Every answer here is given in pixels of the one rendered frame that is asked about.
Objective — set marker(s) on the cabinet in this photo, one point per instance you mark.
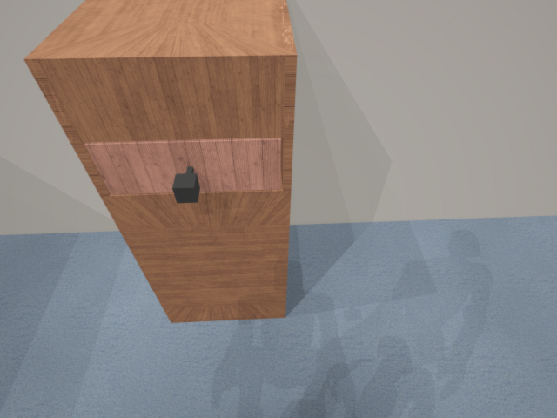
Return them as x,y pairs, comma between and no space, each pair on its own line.
150,70

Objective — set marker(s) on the handle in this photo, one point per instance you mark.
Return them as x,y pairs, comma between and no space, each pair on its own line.
186,186

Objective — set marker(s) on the drawer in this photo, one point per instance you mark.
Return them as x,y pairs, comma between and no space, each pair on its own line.
233,164

